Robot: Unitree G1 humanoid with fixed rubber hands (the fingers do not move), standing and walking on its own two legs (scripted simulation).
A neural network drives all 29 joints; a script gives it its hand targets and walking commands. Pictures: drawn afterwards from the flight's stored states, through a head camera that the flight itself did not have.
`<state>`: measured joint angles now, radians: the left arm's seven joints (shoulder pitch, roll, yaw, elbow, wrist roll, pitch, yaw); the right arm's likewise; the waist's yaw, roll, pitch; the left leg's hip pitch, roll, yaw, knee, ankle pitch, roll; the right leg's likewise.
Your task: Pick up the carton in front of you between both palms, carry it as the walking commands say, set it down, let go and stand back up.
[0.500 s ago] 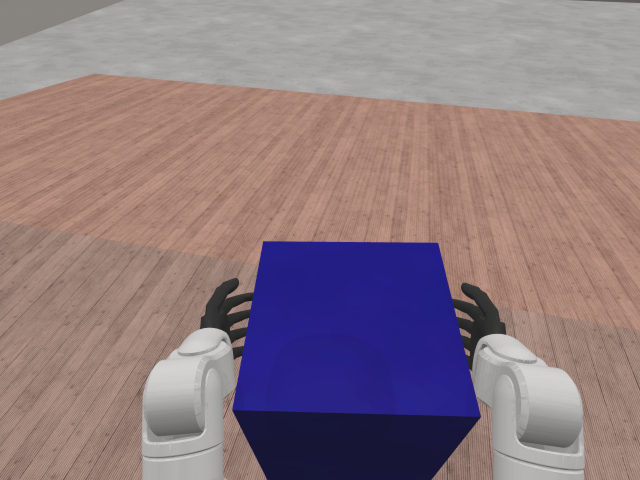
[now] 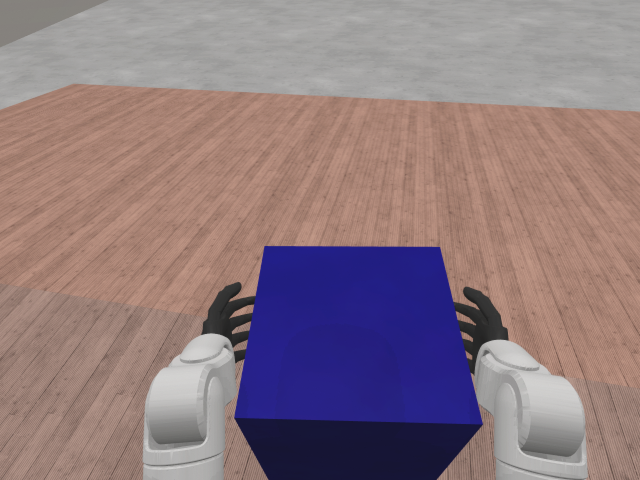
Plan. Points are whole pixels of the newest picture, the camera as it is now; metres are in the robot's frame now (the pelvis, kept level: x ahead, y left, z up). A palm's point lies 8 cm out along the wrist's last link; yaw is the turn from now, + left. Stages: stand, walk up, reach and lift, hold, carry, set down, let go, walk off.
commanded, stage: carry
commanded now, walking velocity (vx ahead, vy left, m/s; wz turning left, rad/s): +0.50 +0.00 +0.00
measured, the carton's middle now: (350, 371) +0.27 +0.00 +0.02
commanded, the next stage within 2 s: none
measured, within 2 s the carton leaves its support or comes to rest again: neither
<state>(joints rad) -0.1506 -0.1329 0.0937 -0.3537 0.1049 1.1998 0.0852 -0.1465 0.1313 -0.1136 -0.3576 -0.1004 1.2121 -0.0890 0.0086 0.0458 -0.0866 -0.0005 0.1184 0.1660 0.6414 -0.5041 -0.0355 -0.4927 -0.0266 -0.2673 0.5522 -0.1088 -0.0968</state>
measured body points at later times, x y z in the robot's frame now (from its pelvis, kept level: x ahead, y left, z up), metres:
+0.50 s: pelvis +0.34 +0.03 +0.00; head +0.34 +0.04 +0.45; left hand +0.62 +0.18 +0.09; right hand +0.62 -0.13 +0.09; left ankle +0.44 +0.11 -0.72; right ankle +0.13 -0.08 -0.67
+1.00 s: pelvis +0.66 +0.00 +0.00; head +0.70 -0.02 +0.44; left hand +1.03 +0.15 +0.11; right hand +1.04 -0.15 +0.10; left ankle +0.48 +0.11 -0.65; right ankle +0.77 -0.07 -0.72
